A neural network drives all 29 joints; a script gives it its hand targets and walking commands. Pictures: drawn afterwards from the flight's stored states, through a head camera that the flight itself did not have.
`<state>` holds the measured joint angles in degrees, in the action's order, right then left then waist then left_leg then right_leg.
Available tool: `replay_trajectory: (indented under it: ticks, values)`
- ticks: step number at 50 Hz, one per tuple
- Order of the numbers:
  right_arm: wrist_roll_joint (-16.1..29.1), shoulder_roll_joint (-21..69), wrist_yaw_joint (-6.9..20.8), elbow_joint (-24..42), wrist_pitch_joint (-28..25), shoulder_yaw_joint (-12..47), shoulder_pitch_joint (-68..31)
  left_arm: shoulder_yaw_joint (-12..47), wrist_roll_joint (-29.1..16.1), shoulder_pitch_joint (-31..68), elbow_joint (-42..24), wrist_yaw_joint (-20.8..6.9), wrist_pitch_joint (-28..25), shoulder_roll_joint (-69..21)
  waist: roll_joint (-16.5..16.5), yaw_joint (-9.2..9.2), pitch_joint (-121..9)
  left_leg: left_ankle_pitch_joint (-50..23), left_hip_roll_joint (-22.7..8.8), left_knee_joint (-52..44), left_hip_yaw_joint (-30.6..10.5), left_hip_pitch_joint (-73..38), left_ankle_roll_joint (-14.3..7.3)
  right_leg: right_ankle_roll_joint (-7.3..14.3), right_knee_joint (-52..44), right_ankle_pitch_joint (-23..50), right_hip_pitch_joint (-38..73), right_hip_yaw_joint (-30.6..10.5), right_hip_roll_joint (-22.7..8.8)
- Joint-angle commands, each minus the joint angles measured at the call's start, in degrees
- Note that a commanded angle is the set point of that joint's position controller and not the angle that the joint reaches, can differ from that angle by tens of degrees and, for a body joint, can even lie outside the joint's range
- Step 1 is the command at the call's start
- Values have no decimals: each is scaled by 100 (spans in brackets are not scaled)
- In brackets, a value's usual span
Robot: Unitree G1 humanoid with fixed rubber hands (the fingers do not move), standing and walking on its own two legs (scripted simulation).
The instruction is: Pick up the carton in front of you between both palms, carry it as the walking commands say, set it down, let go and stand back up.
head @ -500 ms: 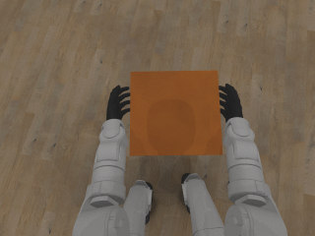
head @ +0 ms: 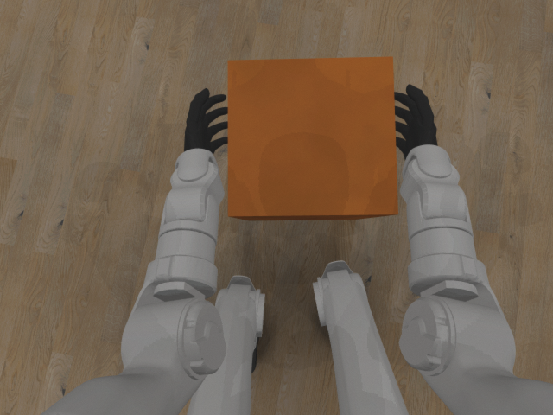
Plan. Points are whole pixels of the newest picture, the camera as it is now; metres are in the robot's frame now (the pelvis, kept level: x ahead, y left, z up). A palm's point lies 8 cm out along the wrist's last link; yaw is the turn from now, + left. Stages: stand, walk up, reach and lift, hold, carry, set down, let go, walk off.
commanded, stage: set down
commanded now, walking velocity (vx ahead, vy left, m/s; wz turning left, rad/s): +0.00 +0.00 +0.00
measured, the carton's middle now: (304, 157) +0.46 -0.06 -0.17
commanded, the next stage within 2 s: none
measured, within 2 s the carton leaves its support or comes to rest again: rests again in 1.30 s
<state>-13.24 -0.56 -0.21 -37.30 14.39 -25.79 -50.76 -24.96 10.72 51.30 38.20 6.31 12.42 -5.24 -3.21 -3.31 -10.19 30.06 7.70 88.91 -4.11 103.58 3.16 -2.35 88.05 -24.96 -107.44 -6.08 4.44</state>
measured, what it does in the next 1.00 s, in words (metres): lowers itself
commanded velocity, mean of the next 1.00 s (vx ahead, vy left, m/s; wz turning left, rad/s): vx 0.00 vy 0.00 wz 0.00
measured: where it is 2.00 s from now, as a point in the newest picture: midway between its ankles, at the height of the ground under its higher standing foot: (293, 339)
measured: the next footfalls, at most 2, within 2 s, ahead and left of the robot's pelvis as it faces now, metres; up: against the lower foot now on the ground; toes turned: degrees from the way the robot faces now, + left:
none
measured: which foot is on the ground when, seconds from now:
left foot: down 0.00-1.00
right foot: down 0.00-1.00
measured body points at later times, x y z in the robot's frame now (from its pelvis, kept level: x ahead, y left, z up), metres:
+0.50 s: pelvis -0.03 +0.00 -0.11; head +0.30 -0.05 +0.19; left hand +0.52 +0.06 -0.25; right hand +0.47 -0.24 -0.25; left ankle +0.07 +0.13 -0.52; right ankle +0.10 -0.12 -0.52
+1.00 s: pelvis -0.02 +0.00 -0.16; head +0.33 -0.03 +0.11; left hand +0.53 +0.06 -0.33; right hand +0.48 -0.24 -0.33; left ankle +0.07 +0.13 -0.52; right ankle +0.10 -0.12 -0.52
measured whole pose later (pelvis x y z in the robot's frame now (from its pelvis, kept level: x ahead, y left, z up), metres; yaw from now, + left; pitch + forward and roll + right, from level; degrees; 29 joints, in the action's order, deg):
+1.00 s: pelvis -0.02 +0.00 -0.16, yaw +2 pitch +43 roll +1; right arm -5.0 -12.6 -0.9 -51.2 12.6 -24.0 -72.0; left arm -14.9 2.1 76.7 55.1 11.7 10.9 6.1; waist -3.7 -6.9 10.0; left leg 35.8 12.6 121.8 -3.6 128.8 5.2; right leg -3.5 119.9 -30.9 -131.4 -3.9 3.5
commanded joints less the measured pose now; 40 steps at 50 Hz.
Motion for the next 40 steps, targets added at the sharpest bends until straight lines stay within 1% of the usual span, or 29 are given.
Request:
replay_trajectory:
  ticks: [1,8,14,21,26,32,33,34,37,40]
  values:
    - [678,5074,1087,-139,-82,2996,-3301,3002,-584,3580,200,-1070,-120,-5039,387,-257,-5558,-1072,519,-451,746,-1552,0,-87,-417,1747,4017,792,389]
    - [818,4856,998,-176,-50,2968,-3874,2899,-697,4172,394,-1016,-99,-4820,375,-335,-5604,-835,557,169,839,-935,-23,-113,110,1611,3678,840,368]
    - [846,4583,1019,-340,-54,2783,-4319,2687,-705,4644,641,-943,-113,-4575,340,-395,-5465,-709,558,621,882,-547,-51,-107,546,1487,3197,907,342]
    - [893,4175,1105,-523,-86,2549,-4795,2531,-747,5147,843,-833,-149,-4285,240,-490,-5318,-672,551,1123,905,-334,-66,-91,1079,1392,2574,1015,296]
    - [1030,3904,1176,-614,-118,2519,-5127,2597,-884,5501,904,-786,-175,-4099,158,-586,-5261,-719,538,1486,917,-308,-65,-87,1472,1425,2278,1075,238]
    - [1290,3641,1244,-669,-181,2628,-5507,2852,-1171,5945,874,-783,-234,-3914,70,-706,-5235,-874,509,1945,944,-309,-69,-71,1939,1605,2104,1112,163]
    - [1360,3637,1266,-523,-194,2659,-5703,2890,-1220,6047,814,-791,-233,-3892,52,-783,-5246,-856,490,1995,922,-343,-92,-73,1971,1562,1862,1127,149]
    - [1435,3636,1290,-464,-201,2666,-5772,2969,-1253,6088,787,-797,-227,-3910,-84,-808,-5196,-955,485,2054,942,-400,-90,-57,2011,1635,1731,1121,137]
    - [1610,3616,1337,-351,-242,2757,-5757,3333,-1433,6164,579,-791,-261,-4128,-428,-915,-5307,-1362,492,2246,975,-563,-64,1,2178,2096,1841,1071,142]
    - [1642,3659,1370,-518,-244,2736,-5542,3465,-1487,6076,581,-798,-278,-4290,-572,-943,-5257,-1544,482,2332,963,-555,-43,18,2292,2282,1819,1058,142]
